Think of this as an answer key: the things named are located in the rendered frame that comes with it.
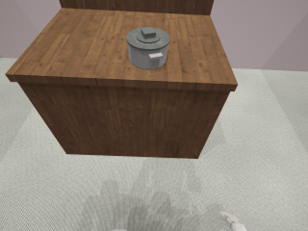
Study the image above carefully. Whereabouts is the knob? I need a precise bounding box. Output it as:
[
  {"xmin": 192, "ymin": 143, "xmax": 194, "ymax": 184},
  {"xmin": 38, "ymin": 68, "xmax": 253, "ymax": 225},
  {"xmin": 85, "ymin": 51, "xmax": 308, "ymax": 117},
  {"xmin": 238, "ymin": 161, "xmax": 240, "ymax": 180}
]
[{"xmin": 141, "ymin": 27, "xmax": 156, "ymax": 38}]

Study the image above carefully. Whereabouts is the pot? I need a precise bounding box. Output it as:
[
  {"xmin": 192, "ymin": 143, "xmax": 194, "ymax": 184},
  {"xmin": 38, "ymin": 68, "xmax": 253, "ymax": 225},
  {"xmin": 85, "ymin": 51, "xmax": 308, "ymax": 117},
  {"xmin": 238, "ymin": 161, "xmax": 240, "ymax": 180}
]
[{"xmin": 128, "ymin": 44, "xmax": 167, "ymax": 69}]

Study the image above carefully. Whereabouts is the table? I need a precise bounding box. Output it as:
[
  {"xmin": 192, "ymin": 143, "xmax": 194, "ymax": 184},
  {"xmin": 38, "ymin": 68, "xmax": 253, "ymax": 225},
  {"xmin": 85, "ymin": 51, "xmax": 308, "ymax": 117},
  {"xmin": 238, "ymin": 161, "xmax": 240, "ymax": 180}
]
[{"xmin": 5, "ymin": 0, "xmax": 238, "ymax": 159}]

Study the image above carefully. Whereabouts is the robot right hand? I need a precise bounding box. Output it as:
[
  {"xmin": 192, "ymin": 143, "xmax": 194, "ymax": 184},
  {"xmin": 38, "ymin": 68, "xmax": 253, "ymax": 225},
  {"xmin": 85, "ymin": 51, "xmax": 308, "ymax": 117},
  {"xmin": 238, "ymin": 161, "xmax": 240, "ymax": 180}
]
[{"xmin": 219, "ymin": 211, "xmax": 247, "ymax": 231}]

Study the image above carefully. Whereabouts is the lid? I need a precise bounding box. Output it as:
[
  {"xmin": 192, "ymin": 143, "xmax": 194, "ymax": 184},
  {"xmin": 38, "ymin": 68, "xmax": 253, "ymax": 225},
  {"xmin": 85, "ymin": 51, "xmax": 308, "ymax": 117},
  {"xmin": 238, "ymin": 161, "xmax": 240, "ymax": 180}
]
[{"xmin": 126, "ymin": 27, "xmax": 170, "ymax": 51}]

